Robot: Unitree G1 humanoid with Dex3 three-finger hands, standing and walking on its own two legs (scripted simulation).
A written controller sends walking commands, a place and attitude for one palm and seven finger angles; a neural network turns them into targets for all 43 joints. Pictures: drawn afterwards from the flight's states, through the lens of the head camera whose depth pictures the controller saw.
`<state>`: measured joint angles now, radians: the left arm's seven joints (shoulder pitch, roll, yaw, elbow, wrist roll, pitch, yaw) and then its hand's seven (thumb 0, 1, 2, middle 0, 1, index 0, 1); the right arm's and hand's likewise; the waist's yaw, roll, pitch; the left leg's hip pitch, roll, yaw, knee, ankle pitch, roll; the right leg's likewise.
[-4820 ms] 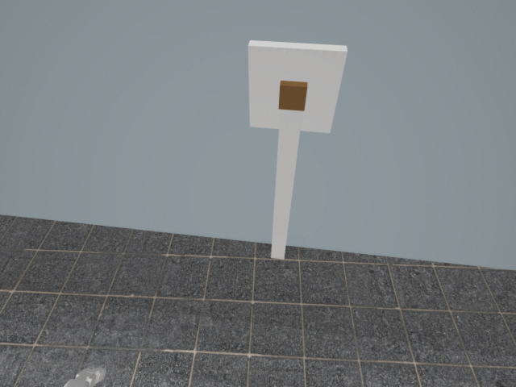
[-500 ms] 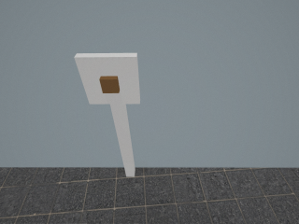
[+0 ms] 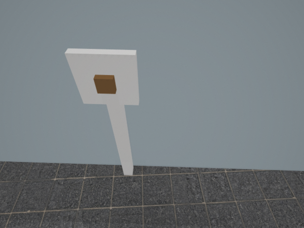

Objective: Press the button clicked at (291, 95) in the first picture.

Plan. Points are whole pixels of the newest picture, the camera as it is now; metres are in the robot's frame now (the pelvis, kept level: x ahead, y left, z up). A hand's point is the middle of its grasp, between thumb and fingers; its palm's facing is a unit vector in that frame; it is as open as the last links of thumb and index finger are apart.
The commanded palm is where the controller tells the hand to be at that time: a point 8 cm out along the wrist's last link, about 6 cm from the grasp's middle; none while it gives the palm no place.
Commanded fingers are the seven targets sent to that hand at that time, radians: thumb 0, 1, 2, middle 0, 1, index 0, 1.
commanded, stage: shuffle to correct the standing spot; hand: left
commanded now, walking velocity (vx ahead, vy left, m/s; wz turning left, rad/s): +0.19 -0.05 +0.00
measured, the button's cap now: (105, 83) +0.54 +0.20 +0.07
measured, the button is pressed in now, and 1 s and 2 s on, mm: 0 0 0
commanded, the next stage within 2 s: come to a stop and stand still in 0.10 s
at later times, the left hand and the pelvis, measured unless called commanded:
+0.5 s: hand out of the picture +0.09 +0.18 -0.17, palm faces +0.07 -0.97 -0.22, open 7.4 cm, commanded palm none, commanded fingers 0.00 0.90 0.90 -0.20 -0.30 -0.20 -0.30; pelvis +0.09 +0.00 +0.00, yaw +1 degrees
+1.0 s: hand out of the picture +0.10 +0.17 -0.17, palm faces +0.04 -0.97 -0.25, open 7.3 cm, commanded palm none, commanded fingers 0.00 0.90 0.90 -0.20 -0.30 -0.20 -0.30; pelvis +0.06 -0.01 -0.01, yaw +1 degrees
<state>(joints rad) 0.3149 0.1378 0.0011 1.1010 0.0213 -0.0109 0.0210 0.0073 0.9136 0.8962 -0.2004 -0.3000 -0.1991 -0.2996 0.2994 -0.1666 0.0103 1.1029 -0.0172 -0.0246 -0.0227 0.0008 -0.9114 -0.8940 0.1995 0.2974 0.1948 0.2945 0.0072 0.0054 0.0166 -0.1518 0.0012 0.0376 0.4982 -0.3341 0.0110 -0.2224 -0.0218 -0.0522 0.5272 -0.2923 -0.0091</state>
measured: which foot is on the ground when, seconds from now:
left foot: down 0.00-0.48, up 0.50-0.60, down 0.62-1.00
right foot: down 0.00-1.00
